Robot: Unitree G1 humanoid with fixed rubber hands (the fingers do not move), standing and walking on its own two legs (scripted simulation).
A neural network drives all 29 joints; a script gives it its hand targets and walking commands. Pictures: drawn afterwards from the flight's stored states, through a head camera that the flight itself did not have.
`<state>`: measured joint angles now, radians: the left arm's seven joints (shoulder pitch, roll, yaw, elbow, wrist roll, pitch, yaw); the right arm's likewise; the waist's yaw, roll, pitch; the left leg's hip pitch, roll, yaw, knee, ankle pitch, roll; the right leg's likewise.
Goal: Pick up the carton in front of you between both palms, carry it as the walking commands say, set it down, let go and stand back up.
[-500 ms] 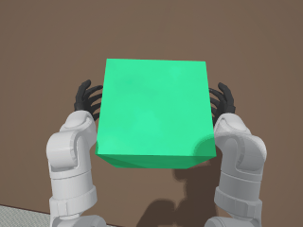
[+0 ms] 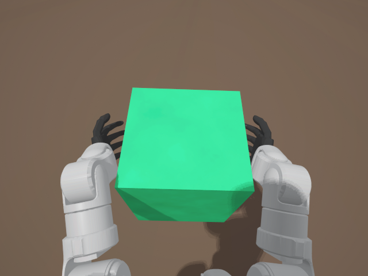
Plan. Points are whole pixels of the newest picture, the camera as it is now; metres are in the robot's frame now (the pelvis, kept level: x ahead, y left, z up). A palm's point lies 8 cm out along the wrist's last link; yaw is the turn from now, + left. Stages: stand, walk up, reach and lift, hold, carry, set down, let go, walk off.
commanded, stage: carry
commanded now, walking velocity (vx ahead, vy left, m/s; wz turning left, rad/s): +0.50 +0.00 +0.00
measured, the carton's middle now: (183, 162) +0.36 -0.02 +0.07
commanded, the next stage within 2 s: none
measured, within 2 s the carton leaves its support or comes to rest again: neither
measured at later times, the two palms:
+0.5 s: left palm (125, 47) +0.58 +0.09 +0.23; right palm (251, 42) +0.60 -0.21 +0.22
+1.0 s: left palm (127, 9) +0.88 +0.11 +0.21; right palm (220, 7) +0.87 -0.19 +0.22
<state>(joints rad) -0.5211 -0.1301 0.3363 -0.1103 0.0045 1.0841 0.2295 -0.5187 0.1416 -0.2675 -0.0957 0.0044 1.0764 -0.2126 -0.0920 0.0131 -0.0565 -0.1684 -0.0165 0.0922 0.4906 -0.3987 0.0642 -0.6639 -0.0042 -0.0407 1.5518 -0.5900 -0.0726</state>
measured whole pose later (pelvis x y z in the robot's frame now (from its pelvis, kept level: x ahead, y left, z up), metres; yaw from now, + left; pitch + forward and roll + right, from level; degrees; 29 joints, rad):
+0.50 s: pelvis +0.25 -0.08 +0.09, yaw +1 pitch +3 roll +0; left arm -0.53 -0.12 0.25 -0.15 -0.04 1.06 0.20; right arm -0.51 0.15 -0.32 -0.21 -0.04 1.06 -0.21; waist 0.07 0.00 0.03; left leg -0.81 0.04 0.03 1.32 -0.30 0.08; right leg -0.39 0.01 -0.16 0.63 -0.29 -0.10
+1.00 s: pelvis +0.53 -0.04 +0.11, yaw +0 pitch +5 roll -1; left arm -0.55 -0.15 0.34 -0.03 0.05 1.08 0.19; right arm -0.52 0.18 -0.34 -0.04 -0.06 1.06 -0.17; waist -0.02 -0.02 -0.02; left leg -0.31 0.01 0.14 0.42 -0.20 0.07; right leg -0.63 -0.06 -0.02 1.07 -0.29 0.00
